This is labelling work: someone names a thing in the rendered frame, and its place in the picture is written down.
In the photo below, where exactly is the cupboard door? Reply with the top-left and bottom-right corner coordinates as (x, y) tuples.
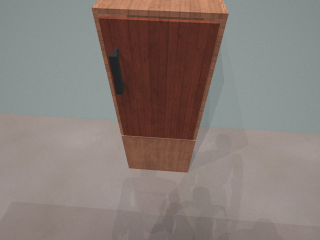
(98, 16), (220, 140)

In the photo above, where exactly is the handle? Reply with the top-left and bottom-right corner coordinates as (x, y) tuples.
(108, 47), (124, 95)

